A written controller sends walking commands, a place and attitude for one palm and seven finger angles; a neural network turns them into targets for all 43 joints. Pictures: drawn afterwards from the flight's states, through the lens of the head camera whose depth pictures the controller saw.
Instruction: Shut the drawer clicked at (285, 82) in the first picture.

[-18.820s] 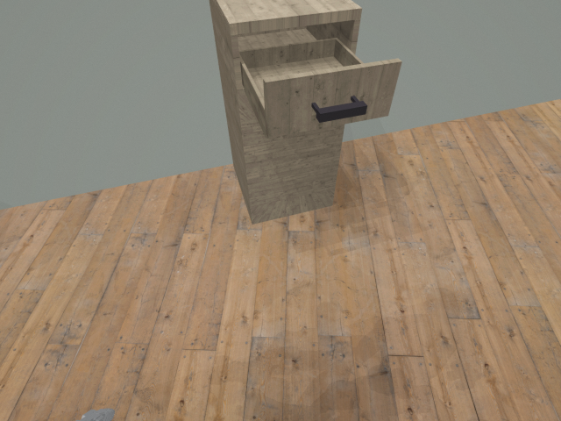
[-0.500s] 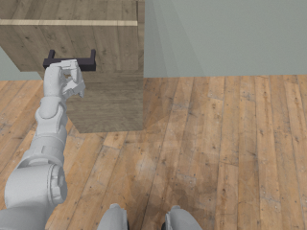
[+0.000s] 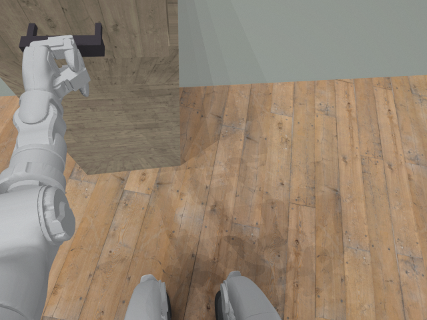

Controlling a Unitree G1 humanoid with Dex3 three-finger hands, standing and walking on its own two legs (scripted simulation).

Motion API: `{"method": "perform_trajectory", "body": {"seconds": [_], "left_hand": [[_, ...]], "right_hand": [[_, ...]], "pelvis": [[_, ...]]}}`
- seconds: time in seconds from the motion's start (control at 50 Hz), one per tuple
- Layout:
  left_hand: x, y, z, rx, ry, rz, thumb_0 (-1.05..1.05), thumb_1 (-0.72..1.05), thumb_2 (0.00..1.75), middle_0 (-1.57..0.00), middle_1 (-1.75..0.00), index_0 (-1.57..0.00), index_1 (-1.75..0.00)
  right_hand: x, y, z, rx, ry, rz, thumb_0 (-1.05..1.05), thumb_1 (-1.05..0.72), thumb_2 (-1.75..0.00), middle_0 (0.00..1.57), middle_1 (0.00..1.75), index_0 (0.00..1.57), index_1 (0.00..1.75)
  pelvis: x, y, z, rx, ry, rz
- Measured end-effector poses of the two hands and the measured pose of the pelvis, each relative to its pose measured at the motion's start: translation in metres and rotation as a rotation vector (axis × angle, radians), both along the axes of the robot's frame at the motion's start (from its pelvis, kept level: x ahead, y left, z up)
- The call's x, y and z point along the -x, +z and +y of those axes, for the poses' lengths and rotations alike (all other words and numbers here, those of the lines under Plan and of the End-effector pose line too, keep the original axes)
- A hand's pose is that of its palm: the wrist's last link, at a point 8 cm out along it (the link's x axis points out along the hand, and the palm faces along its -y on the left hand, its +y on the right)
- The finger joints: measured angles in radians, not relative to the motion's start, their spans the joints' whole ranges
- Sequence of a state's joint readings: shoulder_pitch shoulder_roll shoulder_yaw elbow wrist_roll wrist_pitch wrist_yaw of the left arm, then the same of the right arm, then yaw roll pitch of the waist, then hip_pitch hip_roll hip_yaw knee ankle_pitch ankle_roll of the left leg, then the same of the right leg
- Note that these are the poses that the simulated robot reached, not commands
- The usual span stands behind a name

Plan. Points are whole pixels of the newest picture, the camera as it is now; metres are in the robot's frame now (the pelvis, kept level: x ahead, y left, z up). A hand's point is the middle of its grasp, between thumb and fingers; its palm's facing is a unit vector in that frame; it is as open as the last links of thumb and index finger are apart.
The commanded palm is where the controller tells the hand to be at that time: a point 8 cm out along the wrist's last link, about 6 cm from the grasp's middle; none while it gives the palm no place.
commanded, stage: push the drawer shut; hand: left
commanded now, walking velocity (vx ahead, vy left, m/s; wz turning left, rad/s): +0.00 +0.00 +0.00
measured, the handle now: (65, 37) +0.62 +0.21 +0.09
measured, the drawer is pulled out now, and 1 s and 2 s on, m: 0.04 0.00 0.00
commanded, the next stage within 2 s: pull the fist back off the drawer in 0.78 s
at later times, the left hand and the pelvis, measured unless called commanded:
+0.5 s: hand (79, 54) +0.58 +0.18 +0.08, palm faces +0.04 -1.00 -0.02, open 2.8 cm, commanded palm +0.59 +0.20 +0.09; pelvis +0.00 +0.01 -0.01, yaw +0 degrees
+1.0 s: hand (78, 51) +0.58 +0.18 +0.09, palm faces +0.04 -1.00 -0.04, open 3.2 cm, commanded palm +0.61 +0.19 +0.09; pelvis -0.02 +0.01 -0.02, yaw +0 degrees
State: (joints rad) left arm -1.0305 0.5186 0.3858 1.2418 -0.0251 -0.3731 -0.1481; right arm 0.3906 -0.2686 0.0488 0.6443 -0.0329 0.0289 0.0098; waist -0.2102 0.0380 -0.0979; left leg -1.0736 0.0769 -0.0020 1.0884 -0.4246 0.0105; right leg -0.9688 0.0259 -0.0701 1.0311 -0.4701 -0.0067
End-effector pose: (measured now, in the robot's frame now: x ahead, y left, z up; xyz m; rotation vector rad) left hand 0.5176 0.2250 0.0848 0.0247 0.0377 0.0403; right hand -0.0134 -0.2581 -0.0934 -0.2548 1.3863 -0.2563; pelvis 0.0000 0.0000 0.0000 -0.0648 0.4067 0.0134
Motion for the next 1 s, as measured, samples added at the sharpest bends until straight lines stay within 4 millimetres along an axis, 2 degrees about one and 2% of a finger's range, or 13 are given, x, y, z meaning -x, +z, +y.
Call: {"method": "perform_trajectory", "body": {"seconds": [0.32,0.56,1.0], "left_hand": [[-0.039,0.001,0.002,0.004,0.006,0.012,-0.02,0.78,0.91,-1.4,-1.6,-1.39,-1.6],[-0.042,0.001,0.011,-0.001,0.012,0.019,-0.03,0.66,0.93,-1.4,-1.6,-1.39,-1.6],[-0.043,0.006,0.01,-0.015,0.005,0.015,0.04,0.66,0.96,-1.4,-1.6,-1.39,-1.6]], "right_hand": [[0.024,0.006,0.012,0.002,-0.04,0.103,0.0,-0.9,-0.9,0.21,0.3,0.2,0.3],[0.037,0.005,0.018,0.002,-0.029,0.145,0.0,-0.9,-0.9,0.21,0.3,0.2,0.3],[0.066,0.002,0.023,0.04,-0.017,0.117,0.0,-0.9,-0.9,0.21,0.3,0.2,0.3]], "pelvis": [[-0.006,-0.004,0.005,0.016,-0.004,0.051],[-0.001,-0.008,0.007,0.031,0.013,0.067],[0.023,-0.02,0.011,0.047,0.014,0.088]]}}
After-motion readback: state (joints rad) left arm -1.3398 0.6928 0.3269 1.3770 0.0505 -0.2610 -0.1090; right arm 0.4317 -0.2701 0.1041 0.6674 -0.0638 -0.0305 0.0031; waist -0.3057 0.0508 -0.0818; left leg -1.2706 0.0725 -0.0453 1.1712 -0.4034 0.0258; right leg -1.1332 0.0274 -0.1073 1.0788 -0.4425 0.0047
